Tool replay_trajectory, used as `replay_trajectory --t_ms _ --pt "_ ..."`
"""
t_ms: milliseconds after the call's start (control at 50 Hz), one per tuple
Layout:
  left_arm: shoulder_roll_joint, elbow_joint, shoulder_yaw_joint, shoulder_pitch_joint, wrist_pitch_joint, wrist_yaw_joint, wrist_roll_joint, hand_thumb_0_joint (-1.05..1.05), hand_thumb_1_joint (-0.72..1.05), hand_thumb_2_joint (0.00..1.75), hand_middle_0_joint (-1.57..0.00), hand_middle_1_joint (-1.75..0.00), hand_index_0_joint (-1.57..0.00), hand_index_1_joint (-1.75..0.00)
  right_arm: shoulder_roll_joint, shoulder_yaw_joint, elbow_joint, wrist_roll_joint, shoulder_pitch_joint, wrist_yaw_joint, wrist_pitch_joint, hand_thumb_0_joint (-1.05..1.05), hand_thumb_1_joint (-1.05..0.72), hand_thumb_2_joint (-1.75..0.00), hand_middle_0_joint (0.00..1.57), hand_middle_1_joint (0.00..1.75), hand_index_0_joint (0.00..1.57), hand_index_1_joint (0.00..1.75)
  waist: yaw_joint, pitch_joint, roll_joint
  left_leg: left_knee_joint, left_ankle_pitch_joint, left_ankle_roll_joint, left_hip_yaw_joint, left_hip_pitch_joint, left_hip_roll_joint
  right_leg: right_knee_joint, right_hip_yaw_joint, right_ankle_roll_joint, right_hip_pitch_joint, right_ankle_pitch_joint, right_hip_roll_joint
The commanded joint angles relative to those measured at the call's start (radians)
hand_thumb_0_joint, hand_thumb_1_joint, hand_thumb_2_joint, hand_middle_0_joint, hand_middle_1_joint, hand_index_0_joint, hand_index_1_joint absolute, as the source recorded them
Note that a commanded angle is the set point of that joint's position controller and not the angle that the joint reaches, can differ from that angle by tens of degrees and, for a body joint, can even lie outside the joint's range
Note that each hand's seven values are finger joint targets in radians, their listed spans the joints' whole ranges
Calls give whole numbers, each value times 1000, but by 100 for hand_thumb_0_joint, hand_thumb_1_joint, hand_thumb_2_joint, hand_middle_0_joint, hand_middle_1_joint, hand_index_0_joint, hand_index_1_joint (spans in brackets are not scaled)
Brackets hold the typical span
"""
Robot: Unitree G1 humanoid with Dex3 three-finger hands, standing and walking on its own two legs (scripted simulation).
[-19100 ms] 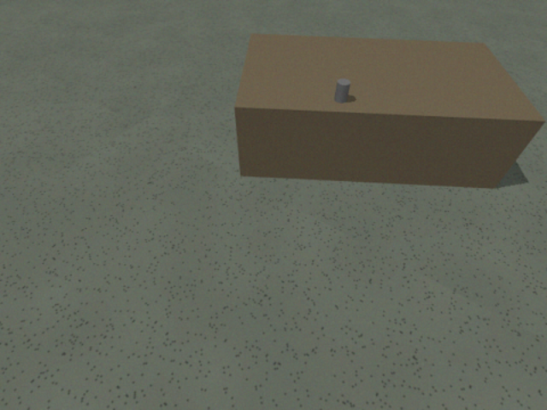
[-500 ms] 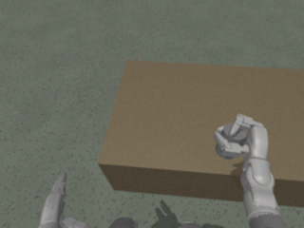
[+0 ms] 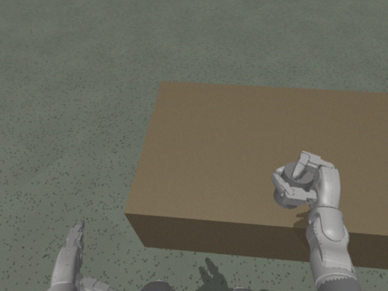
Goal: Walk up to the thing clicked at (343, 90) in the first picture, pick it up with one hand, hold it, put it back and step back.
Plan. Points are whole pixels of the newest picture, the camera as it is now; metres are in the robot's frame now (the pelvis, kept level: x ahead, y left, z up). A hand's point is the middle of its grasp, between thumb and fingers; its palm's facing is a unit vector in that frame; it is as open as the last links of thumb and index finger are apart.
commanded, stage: crouch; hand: right
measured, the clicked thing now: (292, 186) +0.32 -0.18 +0.02
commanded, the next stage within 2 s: lower in 1.16 s
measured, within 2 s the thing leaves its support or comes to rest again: neither
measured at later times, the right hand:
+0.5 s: hand (277, 175) +0.39 -0.18 -0.05, palm faces +0.15 +0.99 +0.01, open 5.0 cm
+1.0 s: hand (271, 174) +0.44 -0.19 -0.12, palm faces +0.17 +0.98 +0.00, open 5.0 cm
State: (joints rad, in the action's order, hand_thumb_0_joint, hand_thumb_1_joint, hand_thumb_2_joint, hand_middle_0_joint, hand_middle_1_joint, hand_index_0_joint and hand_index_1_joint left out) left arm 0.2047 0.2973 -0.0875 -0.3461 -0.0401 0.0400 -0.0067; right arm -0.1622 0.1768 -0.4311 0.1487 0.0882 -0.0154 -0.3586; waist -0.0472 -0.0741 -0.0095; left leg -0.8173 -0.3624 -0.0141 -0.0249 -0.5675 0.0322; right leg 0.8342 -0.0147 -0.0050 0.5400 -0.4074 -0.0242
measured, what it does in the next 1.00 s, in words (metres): lowers itself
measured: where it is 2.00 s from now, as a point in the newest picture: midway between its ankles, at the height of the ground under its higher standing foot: outside the picture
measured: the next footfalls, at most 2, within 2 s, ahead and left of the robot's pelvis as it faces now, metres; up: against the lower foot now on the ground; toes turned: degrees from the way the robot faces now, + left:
none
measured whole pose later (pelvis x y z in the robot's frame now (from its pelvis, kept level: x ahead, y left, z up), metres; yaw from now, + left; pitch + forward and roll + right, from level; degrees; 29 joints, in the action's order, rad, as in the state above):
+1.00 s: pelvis -0.02 -0.01 -0.10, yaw +2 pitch +25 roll +4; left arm 0.24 -0.12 -0.10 -0.43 -0.04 -0.05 0.09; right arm -0.35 0.44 -0.99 0.01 0.56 0.00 -0.61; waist -0.24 -0.16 -0.04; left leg -1.28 -0.50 -0.02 -0.05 -1.22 0.01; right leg 1.37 0.03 0.00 1.22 -0.59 -0.05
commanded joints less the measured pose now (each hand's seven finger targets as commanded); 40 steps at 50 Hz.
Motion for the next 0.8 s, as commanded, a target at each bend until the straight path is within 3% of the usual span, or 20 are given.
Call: replay_trajectory --t_ms 0,40,80,140,200,260,320,340,360,380,420,440,520,540,600,620,640,660,680,780 --pt "105 -108 -56 11 -56 12 -1 0 -53 5 -4 -5 -5 -5 -99 28 153 11 288 -3 -86 0 -50 -132 138 144 140 144 -12 -135 -18 107 125 11 8 59 -21 -124 2 20 -14 102 17" --pt "78 -132 -21 34 -62 3 4 0 -53 4 -4 -5 -5 -5 -96 20 128 0 311 -13 -100 0 -48 -130 137 143 139 143 -10 -159 4 84 148 13 10 53 -20 -107 1 18 -5 126 17" --pt "90 -137 -32 45 -66 2 10 0 -54 5 -4 -5 -5 -5 -107 28 97 -10 347 -19 -116 0 -48 -129 134 141 137 141 -21 -176 9 63 143 13 13 28 -20 -88 5 18 10 119 16" --pt "178 -215 -115 74 -81 9 18 0 -54 4 -5 -6 -5 -5 -156 77 71 -15 431 -19 -154 0 -51 -131 137 143 139 143 -58 -279 -4 31 156 12 15 -2 -22 -50 18 18 -11 120 12" --pt "145 -223 -87 24 -84 4 25 0 -53 4 -5 -6 -6 -5 -184 129 -28 -15 437 -11 -188 0 -52 -135 140 147 143 147 -54 -305 -43 -5 186 4 26 -5 -21 13 14 24 60 138 21" --pt "145 -279 -87 32 -94 -2 38 0 -54 5 -5 -6 -6 -5 -193 131 -43 -23 559 -4 -241 0 -51 -136 141 148 143 148 -72 -358 -29 -56 178 8 24 -59 -24 63 20 22 93 133 19" --pt "101 -310 -39 -16 -93 -13 51 0 -54 6 -5 -6 -5 -6 -201 119 -106 -53 626 -7 -275 0 -53 -137 142 149 145 149 -78 -382 50 -106 138 17 24 -146 -31 95 22 12 117 112 17" --pt "122 -310 -66 -31 -93 -12 55 0 -54 6 -5 -6 -5 -6 -215 135 -154 -60 622 -8 -281 0 -50 -137 142 149 144 149 -91 -407 61 -119 150 16 26 -158 -31 117 22 11 122 125 17" --pt "119 -353 -48 -21 -95 -18 57 0 -54 5 -5 -6 -6 -6 -238 157 -200 -69 604 -5 -279 0 -52 -136 141 148 143 148 -83 -412 56 -128 142 17 22 -165 -34 122 22 11 147 114 17" --pt "159 -328 -94 -64 -88 -17 65 0 -54 5 -5 -6 -6 -5 -274 177 -163 -72 669 -3 -290 0 -51 -136 141 148 143 148 -91 -429 99 -144 141 20 29 -183 -31 137 22 9 159 110 18" --pt "148 -377 -77 -64 -86 -25 67 0 -54 5 -5 -6 -6 -6 -249 161 -186 -75 710 -6 -293 0 -53 -136 141 148 143 148 -106 -436 99 -151 123 20 25 -198 -36 151 26 9 180 90 15" --pt "192 -411 -122 -52 -86 -24 68 0 -53 5 -5 -6 -6 -5 -278 192 -222 -79 706 1 -291 0 -52 -135 140 147 143 147 -110 -467 95 -166 126 21 26 -204 -37 165 30 9 187 96 15" --pt "183 -488 -98 -61 -79 -42 74 0 -53 5 -5 -6 -6 -5 -248 198 -299 -86 695 5 -292 0 -54 -136 142 148 144 148 -113 -504 79 -224 146 29 -6 -245 -51 200 49 1 214 165 5" --pt "176 -481 -92 -69 -75 -45 78 0 -53 4 -5 -6 -6 -5 -271 209 -293 -91 731 9 -299 0 -54 -135 141 147 143 147 -106 -502 105 -240 136 32 -8 -266 -51 206 54 -4 225 170 3" --pt "166 -488 -85 -61 -69 -56 81 0 -53 4 -5 -6 -6 -5 -246 205 -349 -100 744 3 -306 0 -53 -132 138 144 140 144 -118 -468 123 -274 74 38 -18 -355 -55 217 79 -10 264 122 -10" --pt "186 -519 -98 -62 -71 -55 83 0 -53 4 -5 -6 -6 -5 -267 220 -357 -107 746 2 -311 0 -52 -131 137 143 139 143 -132 -502 123 -283 72 38 -20 -369 -57 222 91 -12 246 124 -14" --pt "179 -536 -84 -67 -69 -57 89 0 -52 4 -5 -6 -6 -5 -306 238 -312 -111 770 6 -321 0 -51 -132 138 144 140 144 -115 -533 139 -289 86 38 -16 -351 -56 237 82 -12 244 135 -11" --pt "187 -550 -92 -90 -66 -56 90 0 -52 4 -5 -6 -6 -5 -318 242 -299 -116 802 8 -326 0 -53 -132 139 144 140 144 -134 -568 143 -299 102 38 -19 -358 -59 251 84 -12 222 163 -11" --pt "182 -563 -78 -93 -64 -60 94 0 -52 4 -5 -6 -6 -5 -316 245 -318 -115 779 11 -326 0 -53 -133 140 145 141 145 -127 -571 146 -305 112 40 -18 -350 -60 264 77 -11 234 183 -12" --pt "257 -542 -178 -159 -51 -57 96 0 -52 4 -5 -6 -6 -5 -363 278 -323 -118 807 18 -325 0 -56 -135 143 148 144 148 -177 -556 183 -324 119 41 -19 -400 -65 305 66 -4 250 195 -8"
